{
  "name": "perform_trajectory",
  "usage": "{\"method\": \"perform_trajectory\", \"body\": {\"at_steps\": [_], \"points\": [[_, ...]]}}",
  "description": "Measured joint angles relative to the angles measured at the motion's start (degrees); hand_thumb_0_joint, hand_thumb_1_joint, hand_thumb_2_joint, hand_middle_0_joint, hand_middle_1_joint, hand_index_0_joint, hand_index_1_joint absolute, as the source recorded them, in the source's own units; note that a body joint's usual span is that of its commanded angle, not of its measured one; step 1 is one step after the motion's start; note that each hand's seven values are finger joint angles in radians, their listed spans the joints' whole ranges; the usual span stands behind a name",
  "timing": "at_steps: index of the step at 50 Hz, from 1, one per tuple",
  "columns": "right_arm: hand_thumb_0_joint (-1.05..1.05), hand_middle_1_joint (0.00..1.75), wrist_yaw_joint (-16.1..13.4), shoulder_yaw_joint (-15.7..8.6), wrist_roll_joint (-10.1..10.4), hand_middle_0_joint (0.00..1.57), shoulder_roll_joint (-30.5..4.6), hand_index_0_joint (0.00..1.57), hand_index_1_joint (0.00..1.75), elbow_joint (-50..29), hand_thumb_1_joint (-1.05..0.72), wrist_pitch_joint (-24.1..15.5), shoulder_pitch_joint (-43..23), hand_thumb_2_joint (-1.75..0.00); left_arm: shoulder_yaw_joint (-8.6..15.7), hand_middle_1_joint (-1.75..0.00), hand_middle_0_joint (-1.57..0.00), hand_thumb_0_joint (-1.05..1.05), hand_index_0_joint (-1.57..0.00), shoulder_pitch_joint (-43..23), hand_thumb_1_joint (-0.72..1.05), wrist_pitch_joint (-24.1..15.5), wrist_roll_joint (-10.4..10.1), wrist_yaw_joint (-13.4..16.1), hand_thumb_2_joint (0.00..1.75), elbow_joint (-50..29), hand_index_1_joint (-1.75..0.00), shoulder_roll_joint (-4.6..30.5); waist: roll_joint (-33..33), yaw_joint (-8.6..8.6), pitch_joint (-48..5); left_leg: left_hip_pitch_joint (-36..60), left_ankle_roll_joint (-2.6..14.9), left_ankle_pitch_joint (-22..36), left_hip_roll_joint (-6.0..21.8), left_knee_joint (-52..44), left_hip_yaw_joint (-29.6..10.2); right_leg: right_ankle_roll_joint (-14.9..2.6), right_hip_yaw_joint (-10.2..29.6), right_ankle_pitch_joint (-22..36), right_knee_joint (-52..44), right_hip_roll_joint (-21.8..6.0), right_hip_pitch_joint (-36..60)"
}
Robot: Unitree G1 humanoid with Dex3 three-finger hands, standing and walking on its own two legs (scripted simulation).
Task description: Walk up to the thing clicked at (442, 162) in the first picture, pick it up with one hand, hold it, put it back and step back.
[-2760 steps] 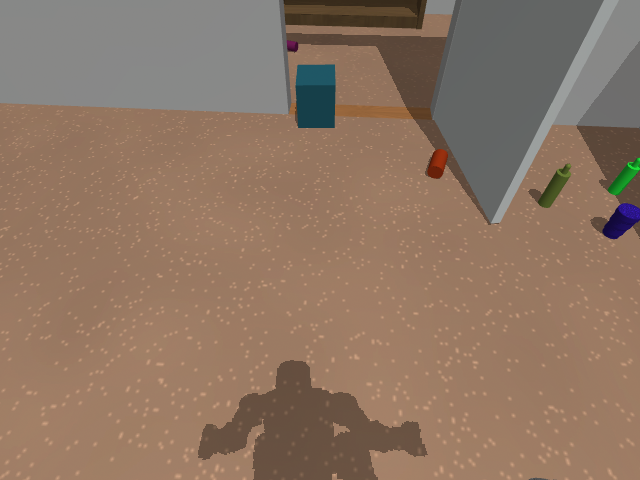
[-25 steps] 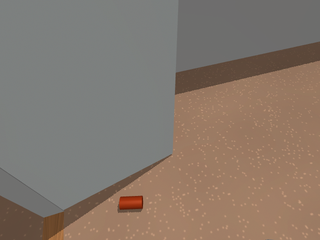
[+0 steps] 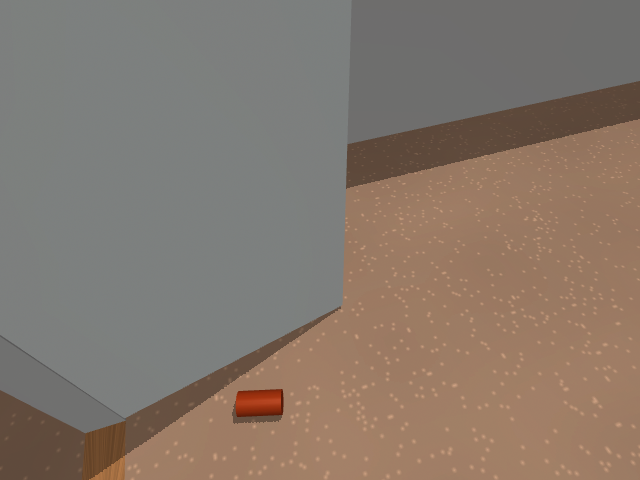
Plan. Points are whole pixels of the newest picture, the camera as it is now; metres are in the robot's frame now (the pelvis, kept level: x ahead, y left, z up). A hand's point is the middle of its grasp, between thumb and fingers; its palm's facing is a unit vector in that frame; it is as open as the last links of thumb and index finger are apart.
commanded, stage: stand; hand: left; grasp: from above
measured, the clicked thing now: (260, 402) +0.42 +0.23 -0.75
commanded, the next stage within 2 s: step back in 0.04 s
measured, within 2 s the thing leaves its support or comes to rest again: neither
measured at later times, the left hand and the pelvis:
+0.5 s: hand out of the picture +0.09 +0.32 -0.18, palm faces -0.03 -0.94 -0.34, open 7.4 cm; pelvis -0.07 +0.07 -0.01, yaw +0 degrees
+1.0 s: hand out of the picture -0.04 +0.33 -0.15, palm faces -0.04 -0.92 -0.40, open 7.4 cm; pelvis -0.17 +0.07 -0.01, yaw -3 degrees
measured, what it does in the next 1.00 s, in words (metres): walks backwards: left foot, then right foot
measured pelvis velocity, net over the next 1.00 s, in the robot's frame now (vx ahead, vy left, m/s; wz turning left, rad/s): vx -0.17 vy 0.07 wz -0.06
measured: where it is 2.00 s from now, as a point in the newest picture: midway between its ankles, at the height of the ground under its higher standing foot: outside the picture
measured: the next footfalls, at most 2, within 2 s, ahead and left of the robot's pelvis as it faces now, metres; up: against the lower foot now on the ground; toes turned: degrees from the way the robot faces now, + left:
left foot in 0.32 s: -0.03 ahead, +0.14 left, +0.00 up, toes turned -1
right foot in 0.72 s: -0.07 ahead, -0.04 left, +0.00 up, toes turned -1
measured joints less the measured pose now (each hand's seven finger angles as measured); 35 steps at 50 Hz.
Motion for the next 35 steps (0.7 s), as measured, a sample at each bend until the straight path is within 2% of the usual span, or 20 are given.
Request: {"method": "perform_trajectory", "body": {"at_steps": [2, 5, 7, 10, 12, 14, 16, 17, 19, 21, 23, 25, 30, 35], "points": [[0.0, 0.3, 0.07, -0.01, 0.02, 0.2, -0.02, 0.2, 0.3, -0.02, -0.91, 0.04, 0.0, -0.9, -0.08, -0.3, -0.2, 0.01, -0.2, 0.11, 0.9, -0.05, 0.0, -0.02, 0.9, -0.08, -0.3, 0.03, 0.07, -0.01, -0.03, -0.1, -0.04, -0.01, 0.08, 0.05, -0.02, -0.05, -0.02, 0.02, -0.01, 0.08, -0.07], [0.0, 0.3, 0.59, -0.3, 0.76, 0.2, -0.75, 0.2, 0.3, -1.52, -0.91, 0.88, -1.03, -0.9, 1.07, -0.3, -0.21, 0.01, -0.21, -0.39, 0.9, 0.19, -0.83, -0.07, 0.9, -1.58, -0.3, 0.18, 0.59, -0.38, 1.23, -3.55, 0.31, -1.47, 0.33, 4.53, -0.42, -0.26, -0.29, -0.48, 2.3, 0.42, -2.42], [0.0, 0.3, 0.67, -0.7, 1.21, 0.2, -1.65, 0.2, 0.3, -3.04, -0.91, 1.32, -2.09, -0.9, 1.7, -0.3, -0.21, 0.01, -0.21, -1.3, 0.9, 0.42, -1.0, 0.1, 0.9, -3.01, -0.3, 0.42, 0.97, -0.66, 3.26, -6.89, 1.43, -2.27, 0.19, 9.67, -0.42, -0.38, -0.43, -0.67, 4.04, 0.42, -4.07], [0.0, 0.3, 0.85, -1.61, 1.21, 0.2, -3.03, 0.2, 0.3, -5.45, -0.91, 2.24, -2.74, -0.9, 2.33, -0.3, -0.21, 0.01, -0.21, -2.55, 0.9, 1.13, -0.24, 0.3, 0.9, -5.38, -0.3, 0.92, 0.26, -0.52, 5.5, -12.02, 3.16, -11.43, -2.4, 22.0, -0.01, -0.14, 0.51, -1.03, 6.97, -0.87, -7.02], [0.0, 0.3, 1.09, -2.14, 1.29, 0.2, -3.71, 0.2, 0.3, -6.96, -0.91, 2.64, -2.26, -0.9, 2.54, -0.3, -0.21, 0.01, -0.21, -3.13, 0.9, 1.66, 0.29, 0.45, 0.9, -6.9, -0.3, 1.54, -0.51, -0.75, 5.9, -13.52, 4.04, -14.96, -3.71, 26.75, 0.47, 0.25, 1.1, -1.29, 8.78, -1.84, -9.13], [0.0, 0.3, 1.14, -2.53, 1.34, 0.2, -4.18, 0.2, 0.3, -8.11, -0.91, 2.69, -1.2, -0.9, 2.6, -0.3, -0.21, 0.01, -0.21, -4.04, 0.9, 2.15, 0.59, 0.65, 0.9, -8.36, -0.3, 2.35, -1.08, -1.32, 5.91, -13.05, 4.32, -13.88, -3.77, 26.33, 0.89, 1.09, 1.07, -1.8, 10.88, -2.55, -11.25], [0.0, 0.3, 0.95, -2.83, 0.93, 0.2, -4.56, 0.2, 0.3, -8.77, -0.91, 2.37, 0.19, -0.9, 2.53, -0.3, -0.21, 0.01, -0.21, -5.18, 0.9, 2.71, 0.34, 0.78, 0.9, -10.06, -0.3, 3.23, -1.34, -1.96, 5.76, -10.45, 4.07, -8.95, -3.05, 19.59, 1.11, 1.98, 0.74, -3.03, 14.29, -2.98, -13.82], [0.0, 0.3, 0.66, -3.11, 0.45, 0.2, -4.17, 0.2, 0.3, -8.61, -0.91, 2.19, 0.39, -0.9, 2.62, -0.3, -0.21, 0.01, -0.21, -6.14, 0.9, 3.01, -0.02, 0.9, 0.9, -10.81, -0.3, 3.83, -2.37, -1.91, 6.37, -10.0, 4.25, -11.12, -3.71, 18.6, 1.4, 1.1, 1.56, -3.65, 16.56, -3.48, -15.25], [0.0, 0.3, 0.46, -2.92, -0.37, 0.2, -2.75, 0.2, 0.3, -8.48, -0.91, 2.11, 0.54, -0.9, 2.96, -0.3, -0.2, 0.01, -0.21, -7.67, 0.9, 3.56, -0.49, 1.49, 0.9, -12.19, -0.3, 4.74, -4.32, -1.17, 8.23, -10.15, 4.96, -11.15, -4.34, 19.05, 2.5, -1.03, 7.08, -12.79, 23.53, -0.76, -17.75], [0.0, 0.3, 0.44, -2.47, -0.62, 0.2, -1.65, 0.2, 0.3, -9.12, -0.91, 2.1, 1.28, -0.9, 2.94, -0.3, -0.2, 0.01, -0.2, -7.9, 0.9, 3.8, -0.52, 2.08, 0.9, -12.88, -0.3, 4.82, -4.3, -1.9, 8.66, -10.5, 5.36, -9.82, -3.8, 18.23, 1.98, -1.95, 9.97, -19.14, 31.2, 3.68, -19.61], [0.0, 0.3, 0.05, -2.18, -0.96, 0.2, -0.86, 0.2, 0.3, -9.72, -0.91, 2.18, 1.95, -0.9, 2.6, -0.3, -0.2, 0.01, -0.2, -7.66, 0.9, 4.06, -0.8, 2.24, 0.9, -13.06, -0.3, 4.56, -4.1, -2.45, 8.34, -10.53, 5.63, -7.97, -3.52, 15.99, 1.66, -2.37, 11.21, -19.55, 37.32, 6.69, -20.86], [0.0, 0.3, -0.54, -2.03, -0.99, 0.2, -0.44, 0.2, 0.3, -10.31, -0.9, 2.24, 2.08, -0.9, 2.27, -0.3, -0.2, 0.01, -0.2, -6.62, 0.9, 4.04, -0.97, 2.05, 0.9, -13.67, -0.3, 4.19, -4.25, -2.02, 7.98, -10.34, 5.82, -6.52, -3.62, 13.95, 2.63, -2.4, 11.4, -17.2, 40.33, 7.67, -21.19], [0.0, 0.3, -1.54, -2.26, -0.45, 0.2, -0.07, 0.2, 0.3, -12.73, -0.9, 1.81, 1.06, -0.9, 1.92, -0.3, -0.2, 0.01, -0.2, -3.04, 0.9, 3.85, -0.48, 1.6, 0.9, -13.75, -0.3, 3.07, -3.69, -1.63, 8.03, -10.22, 6.81, -5.85, -4.13, 13.82, 5.26, -0.63, 9.45, -15.88, 35.1, 6.41, -16.51], [0.0, 0.3, -1.33, -2.11, -0.07, 0.2, -0.16, 0.2, 0.3, -14.72, -0.9, 1.68, -0.28, -0.9, 2.2, -0.3, -0.2, 0.01, -0.21, -0.65, 0.9, 3.64, 0.04, 1.06, 0.9, -13.31, -0.3, 2.47, -2.76, -1.17, 8.06, -11.59, 7.04, -6.64, -4.47, 17.07, 7.86, -1.18, 6.58, -14.35, 22.66, 4.03, -10.58]]}}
